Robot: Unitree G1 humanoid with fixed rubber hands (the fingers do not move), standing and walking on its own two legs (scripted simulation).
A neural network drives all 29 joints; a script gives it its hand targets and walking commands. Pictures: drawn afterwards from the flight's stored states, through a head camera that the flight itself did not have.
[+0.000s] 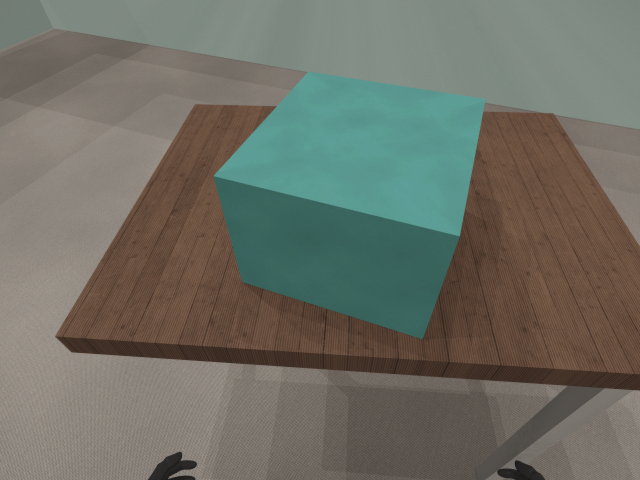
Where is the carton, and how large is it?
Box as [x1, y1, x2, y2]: [213, 72, 485, 338]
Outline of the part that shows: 308,72 213,176 242,281 422,338 459,236 485,99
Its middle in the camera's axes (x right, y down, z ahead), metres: +0.06 -0.06 +0.55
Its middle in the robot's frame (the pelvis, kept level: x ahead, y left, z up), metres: +0.48 -0.02 +0.11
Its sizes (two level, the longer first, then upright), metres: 0.277 0.264 0.194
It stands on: a table, 0.78 m high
